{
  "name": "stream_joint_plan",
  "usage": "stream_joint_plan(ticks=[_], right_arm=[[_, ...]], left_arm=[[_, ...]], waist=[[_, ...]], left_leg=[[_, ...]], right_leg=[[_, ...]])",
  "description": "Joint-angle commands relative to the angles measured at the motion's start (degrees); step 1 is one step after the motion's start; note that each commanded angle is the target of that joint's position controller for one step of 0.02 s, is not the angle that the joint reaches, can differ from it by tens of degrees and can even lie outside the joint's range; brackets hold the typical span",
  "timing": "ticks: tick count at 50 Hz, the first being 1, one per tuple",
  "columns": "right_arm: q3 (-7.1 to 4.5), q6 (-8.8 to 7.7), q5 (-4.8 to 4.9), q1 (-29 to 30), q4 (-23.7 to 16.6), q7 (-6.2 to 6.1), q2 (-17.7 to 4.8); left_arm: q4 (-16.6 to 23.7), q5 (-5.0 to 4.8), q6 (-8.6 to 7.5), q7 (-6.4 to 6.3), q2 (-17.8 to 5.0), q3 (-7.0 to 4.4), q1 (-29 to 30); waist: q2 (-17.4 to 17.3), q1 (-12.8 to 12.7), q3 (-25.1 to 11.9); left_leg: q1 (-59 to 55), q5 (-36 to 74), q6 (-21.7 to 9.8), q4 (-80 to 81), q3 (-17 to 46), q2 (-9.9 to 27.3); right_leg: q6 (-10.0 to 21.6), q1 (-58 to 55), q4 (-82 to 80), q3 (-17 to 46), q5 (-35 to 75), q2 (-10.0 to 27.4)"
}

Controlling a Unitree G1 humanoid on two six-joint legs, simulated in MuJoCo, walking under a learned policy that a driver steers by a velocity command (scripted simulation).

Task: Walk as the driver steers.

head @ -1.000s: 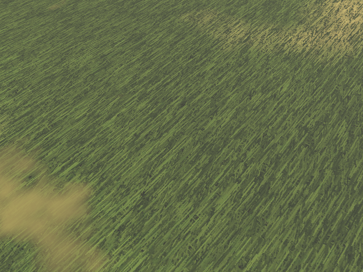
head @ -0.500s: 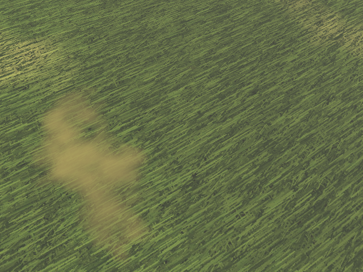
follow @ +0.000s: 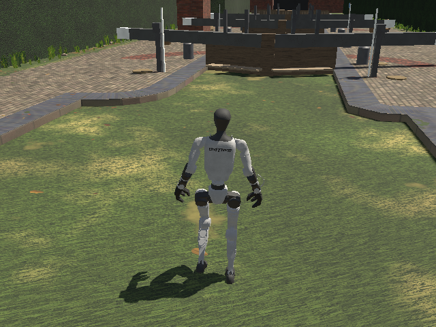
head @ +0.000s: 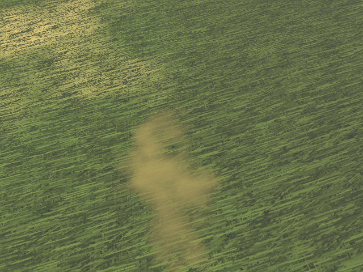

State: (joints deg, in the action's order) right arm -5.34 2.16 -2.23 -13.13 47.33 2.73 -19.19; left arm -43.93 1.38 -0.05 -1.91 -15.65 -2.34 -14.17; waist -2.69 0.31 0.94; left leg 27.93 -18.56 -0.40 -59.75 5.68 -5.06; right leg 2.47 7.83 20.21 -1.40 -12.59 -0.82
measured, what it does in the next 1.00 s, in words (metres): walks ahead, turning left: left foot, then right foot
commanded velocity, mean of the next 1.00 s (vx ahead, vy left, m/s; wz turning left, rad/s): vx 0.45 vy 0.00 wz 0.33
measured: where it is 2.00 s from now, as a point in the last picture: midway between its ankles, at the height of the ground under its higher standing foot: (125, 176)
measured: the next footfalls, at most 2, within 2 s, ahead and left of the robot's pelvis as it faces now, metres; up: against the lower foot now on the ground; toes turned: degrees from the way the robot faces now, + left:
left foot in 0.34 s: +0.24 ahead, +0.17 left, +0.00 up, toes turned +16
right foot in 0.90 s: +0.61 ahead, +0.15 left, +0.00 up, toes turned +15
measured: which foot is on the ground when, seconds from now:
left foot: up 0.00-0.32, down 0.34-0.92, up 0.94-1.00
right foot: down 0.00-0.36, up 0.38-0.88, down 0.90-1.00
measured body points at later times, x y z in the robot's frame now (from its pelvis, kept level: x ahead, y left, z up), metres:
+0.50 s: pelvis +0.20 +0.11 -0.01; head +0.23 +0.13 +0.44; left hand +0.16 +0.37 -0.15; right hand +0.40 -0.11 -0.12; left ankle +0.20 +0.16 -0.75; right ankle +0.15 -0.06 -0.66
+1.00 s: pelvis +0.49 +0.17 -0.02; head +0.51 +0.18 +0.43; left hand +0.53 +0.46 -0.14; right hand +0.56 -0.08 -0.17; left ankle +0.29 +0.21 -0.65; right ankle +0.57 +0.14 -0.75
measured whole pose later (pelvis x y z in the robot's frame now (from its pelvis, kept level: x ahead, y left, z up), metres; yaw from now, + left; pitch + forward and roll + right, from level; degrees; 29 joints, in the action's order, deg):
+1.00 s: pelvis +0.49 +0.17 -0.02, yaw +19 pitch -1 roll +0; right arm -1.2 -4.0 -1.3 -21.4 56.5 -0.2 -14.3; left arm -47.4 1.1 -3.0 0.7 -14.7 -2.1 -9.4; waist -0.8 1.4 3.5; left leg 12.5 -21.2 -5.8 -66.2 1.9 -4.7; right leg 6.3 20.7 31.4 -6.1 -10.7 -3.2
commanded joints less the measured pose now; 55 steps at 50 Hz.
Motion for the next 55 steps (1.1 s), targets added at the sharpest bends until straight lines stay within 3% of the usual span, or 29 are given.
stream_joint_plan(ticks=[1, 8, 13, 15, 16, 17, 18, 19, 20, 21, 22, 24, 27, 31, 36, 40, 42, 44, 45, 46, 47, 48, 49, 50, 52, 55], right_arm=[[-0.34, -0.67, 0.11, 3.22, -3.63, 1.48, -3.28], [0.85, -1.29, 0.06, 11.62, -6.36, 2.51, -1.28], [2.05, -1.75, -0.17, 17.27, -9.73, 3.29, -0.14], [1.88, -1.84, -0.5, 15.37, -9.83, 2.81, -0.73], [1.43, -2.07, -0.63, 11.4, -8.87, 2.28, -1.41], [0.8, -2.7, -0.98, 2.79, -6.2, 1.58, -2.05], [-0.49, -3.2, -1.37, -8.12, -2.85, 0.49, -4.99], [-1.74, -3.37, -0.58, -11.09, -3.17, -0.71, -11.47], [-1.54, -3.2, 0.87, -11.84, -3.62, -1.18, -11.86], [-1.13, -3.11, 0.99, -9.25, -2.29, -1.77, -10.03], [-0.16, -3.54, 1.01, -6.45, -2.14, -2.03, -6.74], [1.27, -4.47, 1.23, -1.65, -2.13, -2.39, -2.87], [1.71, -6.15, 1.96, -2.81, -0.54, -2.09, -2.56], [1.81, -6.6, 2.16, -7.15, 2.15, -2.15, -2.67], [2.61, -7.02, 1.82, -11.75, 5.21, -2.62, -1.57], [2.9, -6.92, 1.23, -14.73, 7.9, -3.59, -2.29], [2.77, -6.99, 0.91, -12.95, 8.13, -4.13, -3.65], [2.36, -6.64, 0.16, -11.71, 8.37, -4.34, -5.11], [2.47, -6.65, 0.63, -10.52, 7.89, -4.15, -5.0], [3.51, -7.05, 2.2, -13.63, 5.95, -3.5, -0.57], [2.98, -7.17, 1.99, -17.03, 6.89, -3.08, -0.89], [2.58, -7.06, 0.77, -13.19, 6.22, -3.16, -2.84], [2.75, -7.24, 0.59, -9.42, 5.39, -2.78, -2.6], [2.89, -7.04, 0.68, -7.95, 5.13, -2.5, -1.21], [3.39, -5.55, -0.08, -8.83, 5.44, -1.81, 0.82], [3.72, -4.52, -0.11, -5.8, 4.24, -1.13, 1.93]], left_arm=[[2.39, 0.11, -2.27, 0.59, -8.1, -2.33, -1.36], [-0.98, 0.16, -4.01, 1.32, -8.09, -2.99, -7.45], [-3.21, 0.26, -4.18, 1.46, -8.87, -3.17, -9.23], [-3.98, 0.0, -3.65, 1.34, -10.01, -3.26, -9.54], [-4.26, -0.23, -3.41, 1.31, -10.54, -3.2, -9.46], [-4.45, -0.77, -3.07, 1.31, -10.31, -2.77, -9.29], [-3.68, -0.57, -2.99, 1.4, -9.13, -2.05, -9.5], [0.95, -0.45, -3.36, 2.72, -1.88, -0.21, -9.68], [1.23, -0.01, -3.44, 2.55, -7.07, -1.5, -5.74], [1.97, -0.79, -3.58, 2.72, -8.02, -1.86, -2.31], [1.37, -1.09, -4.2, 2.9, -6.72, -1.23, -2.49], [-0.96, 0.42, -3.23, 3.29, -6.12, -1.12, -5.9], [-2.18, 0.9, -1.27, 4.13, -4.94, -1.17, -7.2], [0.33, 0.78, -0.84, 4.38, -4.26, -1.18, 1.87], [3.2, 0.26, -1.44, 4.42, -2.47, -0.21, 11.31], [5.16, 0.08, -1.87, 4.26, -2.54, 0.34, 16.18], [4.02, 0.05, -2.24, 3.73, -3.58, 0.02, 12.24], [-0.46, -0.08, -2.87, 2.57, -6.19, -1.16, -1.19], [-3.22, 0.68, -3.42, 1.78, -7.78, -1.85, -11.07], [-4.25, 1.9, -3.41, 0.9, -14.0, -3.5, -17.6], [-4.84, 0.52, -2.88, 1.79, -13.25, -3.42, -14.44], [-3.7, -1.02, -2.82, 2.3, -10.54, -2.99, -6.98], [-2.96, -1.1, -3.02, 2.64, -6.42, -2.0, -2.59], [-3.38, -0.68, -3.38, 2.71, -3.91, -1.27, -1.01], [-5.26, -0.43, -4.38, 2.53, -2.17, -0.51, -1.51], [-7.68, -0.84, -5.71, 2.81, -4.2, -1.03, -5.11]], waist=[[8.74, -1.68, 3.77], [8.55, -4.6, 5.45], [10.29, -4.93, 5.91], [10.8, -3.27, 4.45], [10.25, -1.14, 1.83], [7.78, 2.95, -3.53], [2.97, 7.42, -10.52], [-13.31, 6.02, -16.23], [-6.17, 7.44, -17.25], [-2.61, 6.25, -9.48], [-0.25, 3.77, -4.75], [-0.33, -0.61, -2.05], [-0.34, -2.28, -0.99], [-0.01, -0.28, 3.39], [-0.21, 2.02, 4.66], [-0.09, 2.56, 5.65], [-1.15, -0.16, 3.23], [-2.01, -6.01, -3.99], [-0.12, -10.7, -9.22], [9.54, -10.21, -16.39], [14.82, -5.94, -18.61], [7.91, -3.42, -9.11], [3.62, -2.54, -2.96], [2.0, -0.98, 1.18], [4.22, 1.33, 2.45], [5.05, 1.67, 2.82]], left_leg=[[13.33, 3.71, 1.18, -3.15, -0.11, 3.48], [15.87, 7.85, 1.58, 8.4, -3.29, 6.8], [6.68, 4.37, -2.04, 20.49, -10.28, 6.84], [0.2, 1.21, -4.71, 23.49, -13.06, 4.2], [-5.62, 0.31, -6.16, 25.23, -13.87, 1.86], [-17.35, 3.35, -7.84, 29.51, -13.8, -0.58], [-33.31, -0.31, -9.82, 32.58, -6.19, 3.26], [-48.69, -13.55, -15.88, 38.86, 24.97, 23.22], [-46.56, -6.46, -17.18, 45.62, 37.59, 27.03], [-42.3, 4.35, -16.66, 43.81, 26.11, 24.88], [-35.2, 16.04, -15.19, 43.37, 18.35, 21.87], [-26.77, 23.5, -12.18, 45.58, 9.49, 16.24], [-23.55, 28.97, -12.07, 48.67, 5.19, 14.07], [-24.16, 29.73, -10.86, 52.02, 2.84, 12.81], [-28.48, 37.81, -9.21, 51.51, 0.45, 12.4], [-34.39, 46.62, -8.91, 50.42, 0.19, 14.8], [-35.69, 61.62, -7.98, 44.94, -0.95, 15.16], [-36.06, 69.78, -7.24, 28.97, -1.64, 14.53], [-28.0, 58.5, -6.9, 15.53, -3.0, 12.7], [-11.44, 30.05, -5.01, -5.98, -6.6, 4.92], [1.52, -9.78, -4.86, -19.21, -2.02, -3.36], [5.83, -5.35, -5.63, -20.25, 1.29, 1.54], [6.15, -1.44, -5.65, -17.62, 0.22, 4.11], [4.79, 0.1, -5.62, -13.62, -0.73, 6.3], [0.2, 1.76, -4.33, -8.75, -1.59, 8.14], [2.94, 5.58, -2.53, -3.61, -4.12, 9.71]], right_leg=[[5.87, -6.29, -13.58, 12.66, -12.51, 14.26], [6.57, -10.93, -13.35, 3.87, -1.22, 16.32], [5.3, -8.43, -9.65, -3.74, 11.92, 16.94], [4.59, -8.2, -4.37, -6.26, 26.19, 17.53], [4.12, -8.15, 2.85, -8.45, 38.72, 17.27], [3.15, -4.98, 14.67, -11.23, 44.25, 15.91], [1.53, 5.33, 29.82, -12.15, 33.11, 14.01], [-1.86, 27.97, 48.54, -11.38, -13.96, 5.76], [-1.61, 32.37, 55.01, -0.49, -16.61, 2.97], [-0.79, 35.25, 55.93, 1.37, -10.69, 5.77], [-0.27, 32.92, 51.7, 1.45, -6.53, 7.73], [-0.81, 26.11, 45.52, 1.61, -4.25, 9.52], [-1.98, 24.47, 42.91, 0.35, -1.86, 8.68], [-3.21, 31.72, 36.47, -0.86, 5.82, 8.47], [-2.32, 32.16, 23.77, -2.76, 13.06, 5.92], [0.81, 29.39, 15.44, -4.2, 11.83, 3.05], [3.08, 21.54, 13.18, -5.2, 7.07, -0.17], [5.24, 7.64, 10.49, -4.67, 2.89, -2.97], [7.3, -6.84, 7.42, -0.7, 4.59, 1.27], [12.97, -22.34, 6.17, 21.08, -2.02, 17.0], [18.29, -25.57, -1.89, 43.49, 1.06, 24.16], [17.17, -16.93, -3.67, 36.57, -3.69, 22.21], [16.02, -8.82, -5.95, 28.99, -4.15, 20.45], [13.98, -2.48, -8.34, 23.32, -2.02, 17.71], [11.44, 3.87, -10.73, 15.9, 4.61, 13.97], [11.58, 4.2, -13.02, 10.72, 11.24, 12.48]])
